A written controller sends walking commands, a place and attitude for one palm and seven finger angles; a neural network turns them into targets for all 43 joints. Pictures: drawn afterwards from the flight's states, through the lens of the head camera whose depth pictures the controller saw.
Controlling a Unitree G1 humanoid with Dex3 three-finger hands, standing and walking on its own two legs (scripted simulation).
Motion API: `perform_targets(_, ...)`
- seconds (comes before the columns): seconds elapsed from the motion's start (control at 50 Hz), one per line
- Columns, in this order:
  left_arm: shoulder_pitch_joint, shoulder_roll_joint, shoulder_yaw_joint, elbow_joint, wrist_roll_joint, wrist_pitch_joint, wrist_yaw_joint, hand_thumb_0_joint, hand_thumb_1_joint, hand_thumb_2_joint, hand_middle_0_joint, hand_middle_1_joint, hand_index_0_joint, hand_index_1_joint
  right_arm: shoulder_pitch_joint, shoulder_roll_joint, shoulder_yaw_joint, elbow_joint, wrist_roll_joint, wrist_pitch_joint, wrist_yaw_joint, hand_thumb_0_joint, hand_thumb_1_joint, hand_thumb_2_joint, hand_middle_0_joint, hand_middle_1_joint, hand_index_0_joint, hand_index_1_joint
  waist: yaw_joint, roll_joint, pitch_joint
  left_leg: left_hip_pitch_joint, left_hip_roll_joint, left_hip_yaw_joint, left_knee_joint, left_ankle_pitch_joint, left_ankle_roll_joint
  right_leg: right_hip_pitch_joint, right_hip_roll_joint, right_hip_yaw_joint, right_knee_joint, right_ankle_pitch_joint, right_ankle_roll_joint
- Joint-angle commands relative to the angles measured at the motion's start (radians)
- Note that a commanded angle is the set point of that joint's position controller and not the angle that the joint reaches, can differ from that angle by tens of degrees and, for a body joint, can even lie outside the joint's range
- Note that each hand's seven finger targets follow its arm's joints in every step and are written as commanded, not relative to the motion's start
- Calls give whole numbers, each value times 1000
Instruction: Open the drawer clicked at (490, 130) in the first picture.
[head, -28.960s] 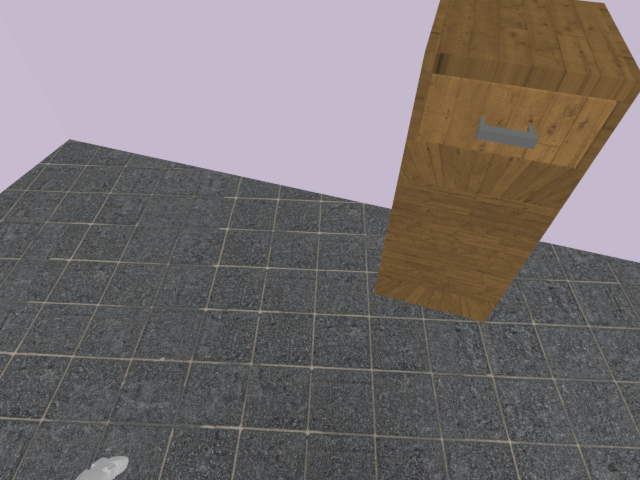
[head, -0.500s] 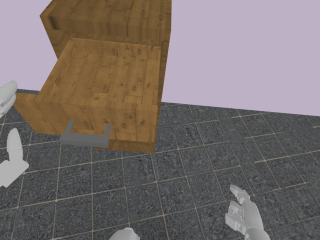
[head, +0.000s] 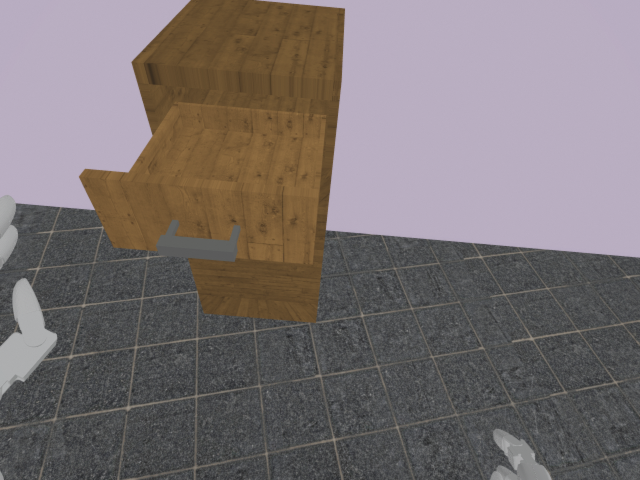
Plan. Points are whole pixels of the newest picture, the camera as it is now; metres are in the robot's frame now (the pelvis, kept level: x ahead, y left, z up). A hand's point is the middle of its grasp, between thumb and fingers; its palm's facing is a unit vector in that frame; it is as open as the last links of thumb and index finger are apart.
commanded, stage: stop stepping back and stand still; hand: left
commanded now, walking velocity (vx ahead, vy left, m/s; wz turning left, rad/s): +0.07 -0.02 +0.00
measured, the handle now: (201, 238) +0.47 +0.20 +0.01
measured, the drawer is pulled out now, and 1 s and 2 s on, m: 0.30 0.30 0.30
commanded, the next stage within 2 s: let the arm hang, fingers relaxed in 0.26 s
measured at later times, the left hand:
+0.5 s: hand (127, 422) +0.20 +0.24 -0.02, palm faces +0.18 -0.90 -0.39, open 7.4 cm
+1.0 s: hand out of the picture -0.05 +0.17 -0.16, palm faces +0.07 -0.97 -0.25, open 7.3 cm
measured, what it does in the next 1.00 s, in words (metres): stands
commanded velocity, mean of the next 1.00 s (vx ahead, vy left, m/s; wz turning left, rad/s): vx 0.02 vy -0.01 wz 0.00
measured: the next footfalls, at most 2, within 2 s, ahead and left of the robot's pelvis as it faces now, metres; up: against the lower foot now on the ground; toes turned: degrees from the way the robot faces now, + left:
none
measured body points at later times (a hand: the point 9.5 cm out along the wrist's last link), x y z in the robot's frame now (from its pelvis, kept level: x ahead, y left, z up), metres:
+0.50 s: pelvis +0.00 +0.00 -0.01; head -0.02 -0.02 +0.44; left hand +0.18 +0.28 +0.00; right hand +0.15 -0.23 -0.13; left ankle +0.00 +0.11 -0.73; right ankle +0.03 -0.13 -0.73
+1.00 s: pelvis +0.00 -0.02 +0.01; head +0.03 -0.03 +0.46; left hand -0.05 +0.23 -0.14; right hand -0.04 -0.23 -0.16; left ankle +0.00 +0.11 -0.73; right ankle +0.03 -0.13 -0.73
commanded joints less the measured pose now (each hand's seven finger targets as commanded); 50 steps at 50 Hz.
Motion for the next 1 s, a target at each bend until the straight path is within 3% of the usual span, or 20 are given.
perform_targets(0.0,1,234,124,-343,18,-91,14,0,900,900,-200,-300,-200,-300,-155,-91,-15,-200,4,-83,9,0,-900,-900,200,300,200,300,39,275,-45,-124,173,-200,-305,-74,63,136,9,43,64,-130,-2)
perform_targets(0.02,-19,263,150,-368,16,-94,17,0,900,900,-200,-300,-200,-300,-158,-92,-18,-204,8,-85,6,0,-900,-900,200,300,200,300,41,256,-33,-142,170,-186,-294,-91,64,148,7,53,58,-102,-4)
perform_targets(0.08,-21,215,128,-243,4,-90,18,0,900,900,-200,-300,-200,-300,-140,-98,-18,-186,15,-94,8,0,-900,-900,200,300,200,300,32,121,-6,-171,126,-125,-227,-83,46,188,9,71,-47,-62,-6)
perform_targets(0.16,-79,194,110,-117,2,-88,10,0,900,900,-200,-300,-200,-300,-134,-96,-19,-177,15,-84,3,0,-900,-900,200,300,200,300,18,73,72,-183,74,-91,-193,-283,32,73,-5,160,-161,-281,-32)
perform_targets(0.22,-91,193,95,-108,-7,-76,6,0,900,900,-200,-300,-200,-300,-136,-91,-20,-180,16,-69,5,0,-900,-900,200,300,200,300,10,-27,39,-86,37,-48,-79,-153,23,7,-51,225,-215,-303,-60)
perform_targets(0.26,-95,187,83,-138,-10,-77,5,0,900,900,-200,-300,-200,-300,-146,-82,-10,-181,12,-69,6,0,-900,-900,200,300,200,300,11,-19,-1,-45,34,-40,-79,-95,19,22,-64,214,-211,-248,-54)
perform_targets(0.32,-85,198,89,-179,-4,-72,7,0,900,900,-200,-300,-200,-300,-163,-81,-3,-194,7,-64,5,0,-900,-900,200,300,200,300,18,88,45,-94,74,-101,-211,-174,24,22,-8,157,-164,-256,-28)
perform_targets(0.34,-149,-23,-283,692,95,101,-132,0,900,900,-200,-300,-200,-300,-105,-219,-75,97,-14,-87,90,0,-900,-900,200,300,200,300,-33,158,94,-174,96,-182,-70,88,28,-105,-16,89,106,-12,-30)
perform_targets(0.36,-118,-53,-265,728,77,173,-151,0,900,900,-200,-300,-200,-300,-51,-138,-54,93,-14,-21,90,0,-900,-900,200,300,200,300,1,165,5,-157,117,-165,-109,160,29,-43,4,95,129,-28,-12)
perform_targets(0.4,-157,-56,-285,804,72,190,-158,0,900,900,-200,-300,-200,-300,-72,-105,-27,66,-25,12,80,0,-900,-900,200,300,200,300,34,23,-26,-190,109,-186,-79,172,39,18,6,108,84,-28,-12)
perform_targets(0.44,-203,-29,-295,923,74,190,-155,0,900,900,-200,-300,-200,-300,-44,-100,-22,76,-27,26,70,0,-900,-900,200,300,200,300,38,-185,-76,-123,55,-124,6,304,16,100,-36,141,23,217,-35)
perform_targets(0.46,-224,-9,-296,995,73,191,-153,0,900,900,-200,-300,-200,-300,-31,-105,-25,87,-23,38,67,0,-900,-900,200,300,200,300,33,-201,-90,-85,18,-79,36,293,2,113,-70,170,3,296,-56)
perform_targets(0.48,-247,10,-299,1065,68,193,-151,0,900,900,-200,-300,-200,-300,-21,-96,-24,100,-22,54,65,0,-900,-900,200,300,200,300,29,-205,-83,-51,-7,-52,47,257,-7,109,-97,190,-24,327,-73)
perform_targets(0.5,-275,20,-307,1136,63,194,-150,0,900,900,-200,-300,-200,-300,-14,-88,-22,118,-24,68,63,0,-900,-900,200,300,200,300,23,-154,-56,-26,-12,-41,29,222,-11,91,-105,198,-49,301,-78)
perform_targets(0.54,-328,17,-324,1261,53,197,-146,0,900,900,-200,-300,-200,-300,-16,-66,-9,163,-27,82,63,0,-900,-900,200,300,200,300,22,81,39,-25,16,-65,-60,246,-9,45,-62,180,-56,168,-69)
perform_targets(0.56,-323,11,-329,1320,50,196,-146,0,900,900,-200,-300,-200,-300,-16,-66,-3,180,-27,84,61,0,-900,-900,200,300,200,300,34,127,40,-49,37,-88,-102,244,-3,83,-37,169,-60,118,-56)
perform_targets(0.62,-295,-1,-336,1469,45,189,-145,0,900,900,-200,-300,-200,-300,1,-67,-1,232,-17,88,52,0,-900,-900,200,300,200,300,45,80,25,-30,49,-96,-137,169,0,131,-27,168,-122,51,-55)
perform_targets(0.66,-276,-29,-327,1524,45,187,-144,0,900,900,-200,-300,-200,-300,33,-42,-4,268,-23,92,49,0,-900,-900,200,300,200,300,45,166,0,-20,41,-83,-141,114,-1,149,-35,171,-153,12,-61)
perform_targets(0.72,-271,-33,-336,1594,41,181,-143,0,900,900,-200,-300,-200,-300,89,-25,-5,315,-17,98,45,0,-900,-900,200,300,200,300,36,70,5,19,46,-74,-137,128,-4,131,-42,163,-188,-1,-69)
perform_targets(0.98,-243,-63,-353,1730,38,185,-132,0,900,900,-200,-300,-200,-300,165,6,-2,429,-15,102,39,0,-900,-900,200,300,200,300,39,24,110,9,60,-74,-203,83,-1,89,-28,155,-219,-80,-60)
